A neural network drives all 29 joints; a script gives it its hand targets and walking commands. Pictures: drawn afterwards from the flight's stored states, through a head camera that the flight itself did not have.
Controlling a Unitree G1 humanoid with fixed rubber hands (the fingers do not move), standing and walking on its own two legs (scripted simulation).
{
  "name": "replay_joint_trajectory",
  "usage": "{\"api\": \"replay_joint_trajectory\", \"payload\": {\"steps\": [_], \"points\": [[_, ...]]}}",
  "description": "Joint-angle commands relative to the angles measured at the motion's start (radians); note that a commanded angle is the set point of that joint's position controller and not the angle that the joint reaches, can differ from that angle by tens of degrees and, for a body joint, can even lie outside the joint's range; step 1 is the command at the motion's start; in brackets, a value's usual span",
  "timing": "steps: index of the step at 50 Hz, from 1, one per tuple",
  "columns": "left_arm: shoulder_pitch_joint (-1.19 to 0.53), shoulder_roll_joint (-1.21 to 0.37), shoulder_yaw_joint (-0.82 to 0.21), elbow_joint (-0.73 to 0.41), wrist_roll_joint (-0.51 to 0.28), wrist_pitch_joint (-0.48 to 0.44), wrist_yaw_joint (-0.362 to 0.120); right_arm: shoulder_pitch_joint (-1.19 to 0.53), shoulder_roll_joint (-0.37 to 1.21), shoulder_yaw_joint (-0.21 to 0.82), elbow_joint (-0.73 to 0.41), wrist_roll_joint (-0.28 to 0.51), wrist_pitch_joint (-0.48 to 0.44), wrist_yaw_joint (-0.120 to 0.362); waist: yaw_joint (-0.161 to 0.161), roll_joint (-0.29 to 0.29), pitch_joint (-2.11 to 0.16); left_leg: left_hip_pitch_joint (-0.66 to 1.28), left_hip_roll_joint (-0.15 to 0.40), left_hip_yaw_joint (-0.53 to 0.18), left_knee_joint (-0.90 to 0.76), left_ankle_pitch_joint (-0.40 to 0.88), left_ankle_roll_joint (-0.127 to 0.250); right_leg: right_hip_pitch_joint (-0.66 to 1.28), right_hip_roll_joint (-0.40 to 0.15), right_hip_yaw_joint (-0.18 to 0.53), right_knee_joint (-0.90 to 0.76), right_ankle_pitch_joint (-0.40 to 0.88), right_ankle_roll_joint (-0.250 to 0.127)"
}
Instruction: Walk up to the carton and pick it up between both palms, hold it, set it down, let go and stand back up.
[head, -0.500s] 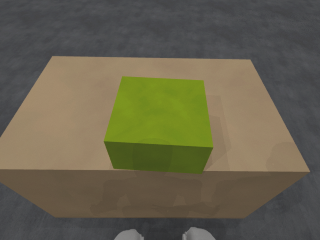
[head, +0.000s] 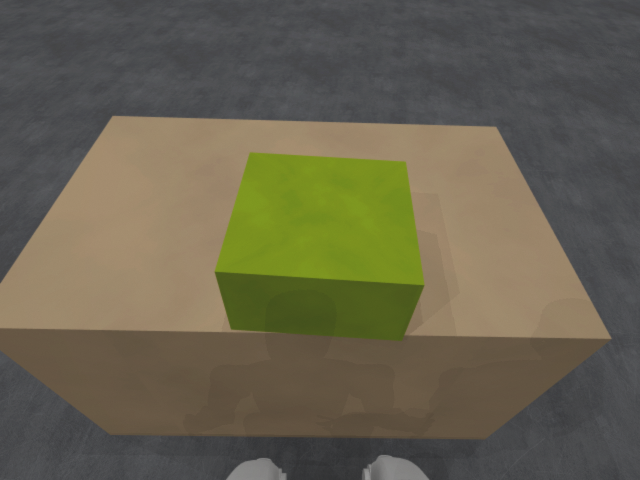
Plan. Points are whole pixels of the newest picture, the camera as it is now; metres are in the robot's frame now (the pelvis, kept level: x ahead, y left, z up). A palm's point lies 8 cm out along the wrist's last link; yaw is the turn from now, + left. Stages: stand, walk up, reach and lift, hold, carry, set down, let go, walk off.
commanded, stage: walk up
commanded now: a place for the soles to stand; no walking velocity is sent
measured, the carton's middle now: (322, 242) +0.49 +0.00 -0.03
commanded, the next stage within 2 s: reach and lift in 1.14 s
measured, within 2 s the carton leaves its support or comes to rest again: neither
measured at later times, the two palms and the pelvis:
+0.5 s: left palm out of the picture +0.08 +0.30 -0.12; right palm out of the picture +0.06 -0.30 -0.10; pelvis +0.01 +0.00 +0.00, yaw +0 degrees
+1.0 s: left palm out of the picture +0.08 +0.30 -0.12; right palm out of the picture +0.06 -0.30 -0.10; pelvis +0.00 +0.00 +0.00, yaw +0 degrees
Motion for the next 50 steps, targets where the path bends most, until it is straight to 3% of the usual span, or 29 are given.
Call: {"api": "replay_joint_trajectory", "payload": {"steps": [1, 2, 3, 4, 6, 8, 12, 13, 15, 17, 19, 21, 22, 23, 24, 25, 27, 29, 30, 32, 33, 35, 36, 37, 40, 43, 46, 47, 50], "points": [[-0.169, 0.228, 0.076, -0.072, 0.021, -0.016, 0.012, 0.055, -0.303, -0.056, 0.017, -0.034, -0.038, 0.005, -0.054, 0.066, -0.045, 0.122, 0.106, -0.277, -0.461, -0.199, 0.082, -0.157, -0.089, 0.183, -0.306, -0.256, -0.043], [-0.14, 0.21, 0.064, -0.071, 0.015, -0.017, 0.015, 0.015, -0.341, -0.055, 0.0, -0.032, -0.043, 0.005, -0.026, 0.181, -0.027, 0.086, 0.204, -0.472, -0.592, -0.251, 0.124, -0.182, -0.021, 0.064, -0.117, -0.164, -0.003], [-0.138, 0.228, 0.076, -0.059, 0.024, -0.016, 0.017, 0.002, -0.374, -0.061, -0.015, -0.028, -0.041, -0.002, -0.028, 0.179, -0.057, 0.073, 0.282, -0.613, -0.641, -0.239, 0.176, -0.14, 0.009, 0.069, -0.073, -0.121, -0.006], [-0.113, 0.246, 0.082, -0.057, 0.017, -0.019, 0.018, -0.037, -0.378, -0.059, -0.015, -0.028, -0.044, -0.008, 0.005, 0.065, -0.057, 0.031, 0.284, -0.608, -0.587, -0.191, 0.199, -0.075, 0.005, 0.058, -0.101, -0.127, 0.001], [-0.063, 0.237, 0.08, -0.032, 0.01, -0.022, 0.016, -0.077, -0.362, -0.048, -0.036, -0.025, -0.041, -0.01, 0.027, 0.133, -0.064, 0.034, 0.245, -0.515, -0.511, 0.024, 0.17, -0.018, -0.007, 0.064, -0.17, -0.082, -0.017], [-0.015, 0.25, 0.094, -0.016, 0.017, -0.035, 0.014, -0.099, -0.294, -0.032, -0.041, -0.016, -0.034, -0.008, 0.047, 0.089, -0.079, -0.11, 0.164, -0.333, -0.402, 0.114, 0.097, 0.148, -0.051, 0.132, -0.32, 0.014, -0.048], [-0.067, 0.309, 0.097, -0.039, 0.023, -0.039, 0.024, -0.033, -0.256, -0.03, -0.022, -0.009, -0.026, -0.013, 0.016, -0.045, -0.133, -0.057, 0.037, -0.073, -0.158, 0.139, 0.017, 0.127, -0.253, 0.408, -0.451, -0.048, -0.176], [-0.146, 0.304, 0.085, -0.058, 0.008, -0.018, 0.021, -0.028, -0.273, -0.036, -0.01, 0.0, -0.026, -0.016, -0.031, -0.034, -0.094, 0.055, 0.047, -0.046, -0.18, 0.196, 0.014, -0.007, -0.233, 0.336, -0.408, 0.103, -0.155], [-0.191, 0.256, 0.071, -0.089, -0.002, -0.01, 0.022, 0.004, -0.304, -0.039, -0.01, -0.003, -0.035, -0.019, -0.04, 0.006, -0.129, 0.085, 0.12, -0.207, -0.305, 0.386, 0.067, -0.001, -0.117, 0.181, -0.233, 0.314, -0.083], [-0.153, 0.221, 0.066, -0.071, -0.009, 0.0, 0.023, -0.061, -0.338, -0.042, -0.041, -0.013, -0.038, -0.018, -0.008, 0.09, -0.109, 0.008, 0.242, -0.391, -0.392, 0.441, 0.162, 0.035, -0.006, 0.065, -0.05, 0.232, -0.014], [-0.131, 0.213, 0.076, -0.059, -0.005, 0.008, 0.024, -0.091, -0.347, -0.038, -0.045, -0.01, -0.043, -0.026, 0.009, 0.081, -0.097, -0.029, 0.263, -0.446, -0.425, 0.359, 0.195, 0.058, -0.003, 0.068, -0.042, 0.15, -0.016], [-0.094, 0.229, 0.075, -0.04, -0.004, 0.006, 0.017, -0.141, -0.332, -0.042, -0.061, -0.01, -0.033, -0.023, 0.025, 0.099, -0.113, -0.074, 0.225, -0.385, -0.435, 0.233, 0.15, 0.118, -0.025, 0.094, -0.151, 0.098, -0.031], [-0.099, 0.245, 0.082, -0.038, -0.002, 0.007, 0.016, -0.144, -0.327, -0.037, -0.055, -0.01, -0.029, -0.024, 0.033, 0.037, -0.053, -0.154, 0.197, -0.354, -0.425, 0.15, 0.123, 0.14, -0.031, 0.103, -0.196, 0.106, -0.031], [-0.114, 0.243, 0.084, -0.042, 0.0, 0.003, 0.015, -0.117, -0.317, -0.033, -0.061, -0.018, -0.03, -0.024, 0.024, 0.083, -0.079, -0.16, 0.174, -0.283, -0.401, 0.137, 0.088, 0.151, -0.066, 0.16, -0.259, 0.094, -0.062], [-0.104, 0.256, 0.088, -0.022, 0.009, 0.004, 0.009, -0.097, -0.297, -0.028, -0.041, -0.007, -0.02, -0.022, 0.022, -0.001, -0.083, -0.152, 0.123, -0.258, -0.368, 0.004, 0.058, 0.148, -0.086, 0.223, -0.366, -0.05, -0.076], [-0.117, 0.257, 0.083, -0.039, 0.01, -0.001, 0.012, -0.133, -0.275, -0.015, -0.06, -0.009, -0.016, -0.021, 0.031, 0.009, -0.011, -0.146, 0.085, -0.167, -0.327, 0.02, 0.036, 0.085, -0.118, 0.267, -0.434, -0.121, -0.086], [-0.159, 0.311, 0.097, -0.04, 0.021, -0.007, 0.013, -0.065, -0.274, -0.025, -0.031, -0.003, -0.009, -0.016, -0.015, -0.103, -0.037, -0.036, 0.027, -0.062, -0.184, 0.002, 0.006, -0.004, -0.212, 0.393, -0.545, -0.216, -0.122], [-0.171, 0.322, 0.092, -0.048, 0.013, -0.009, 0.018, -0.037, -0.271, -0.046, -0.029, 0.0, -0.004, -0.009, -0.01, -0.1, -0.059, 0.039, 0.001, -0.004, -0.056, -0.029, 0.009, -0.066, -0.275, 0.432, -0.558, -0.202, -0.174], [-0.192, 0.306, 0.085, -0.057, 0.011, -0.007, 0.015, 0.007, -0.264, -0.047, -0.005, -0.008, -0.004, -0.008, -0.035, -0.137, -0.036, 0.104, 0.021, -0.021, -0.075, -0.05, 0.01, -0.151, -0.27, 0.437, -0.573, -0.268, -0.176], [-0.245, 0.257, 0.071, -0.098, 0.014, 0.003, 0.018, 0.023, -0.284, -0.059, -0.009, -0.025, -0.011, -0.004, -0.06, -0.069, 0.004, 0.119, 0.028, -0.058, -0.218, -0.069, 0.04, -0.22, -0.194, 0.311, -0.474, -0.304, -0.108], [-0.215, 0.246, 0.074, -0.083, 0.018, 0.016, 0.013, 0.015, -0.298, -0.062, -0.001, -0.022, -0.016, -0.001, -0.037, -0.062, 0.034, 0.069, 0.081, -0.178, -0.4, -0.149, 0.048, -0.174, -0.111, 0.215, -0.405, -0.312, -0.06], [-0.176, 0.224, 0.077, -0.067, 0.009, 0.02, 0.011, -0.055, -0.355, -0.058, -0.026, -0.037, -0.022, -0.005, -0.003, 0.135, -0.005, -0.079, 0.209, -0.462, -0.589, -0.279, 0.127, -0.057, 0.002, 0.094, -0.141, -0.177, -0.014], [-0.147, 0.218, 0.083, -0.063, 0.013, 0.016, 0.011, -0.124, -0.349, -0.041, -0.053, -0.027, -0.025, -0.012, 0.023, 0.102, 0.002, -0.129, 0.267, -0.553, -0.617, -0.283, 0.169, 0.019, 0.022, 0.081, -0.091, -0.099, -0.007], [-0.132, 0.237, 0.083, -0.029, 0.01, 0.017, 0.009, -0.149, -0.365, -0.04, -0.048, -0.028, -0.032, -0.013, 0.029, 0.137, 0.015, -0.148, 0.277, -0.565, -0.59, -0.176, 0.174, 0.045, 0.004, 0.083, -0.09, -0.098, -0.013], [-0.073, 0.244, 0.1, -0.015, 0.017, -0.005, 0.009, -0.174, -0.293, -0.014, -0.054, -0.02, -0.022, -0.018, 0.069, 0.036, -0.048, -0.223, 0.142, -0.299, -0.408, 0.016, 0.059, 0.227, -0.071, 0.183, -0.36, 0.028, -0.052], [-0.153, 0.302, 0.108, -0.051, 0.012, -0.002, 0.013, -0.089, -0.281, -0.026, -0.016, -0.006, -0.017, -0.016, 0.014, -0.055, -0.083, -0.021, 0.055, -0.111, -0.265, 0.062, 0.021, 0.069, -0.182, 0.338, -0.45, -0.052, -0.115], [-0.2, 0.248, 0.077, -0.067, 0.014, 0.005, 0.014, -0.087, -0.281, -0.029, -0.035, -0.015, -0.02, -0.009, 0.003, 0.036, -0.046, -0.001, 0.1, -0.186, -0.383, 0.027, 0.049, -0.021, -0.093, 0.218, -0.386, -0.096, -0.063], [-0.197, 0.267, 0.08, -0.06, 0.016, 0.01, 0.014, -0.085, -0.295, -0.029, -0.032, -0.012, -0.014, -0.011, -0.006, -0.018, -0.026, -0.036, 0.122, -0.242, -0.411, -0.057, 0.071, -0.015, -0.078, 0.194, -0.341, -0.123, -0.057], [-0.179, 0.244, 0.068, -0.044, 0.018, 0.011, 0.009, -0.136, -0.296, -0.023, -0.028, -0.012, -0.016, -0.011, 0.019, 0.022, 0.013, -0.127, 0.14, -0.296, -0.439, -0.137, 0.08, 0.031, -0.056, 0.183, -0.365, -0.19, -0.049]]}}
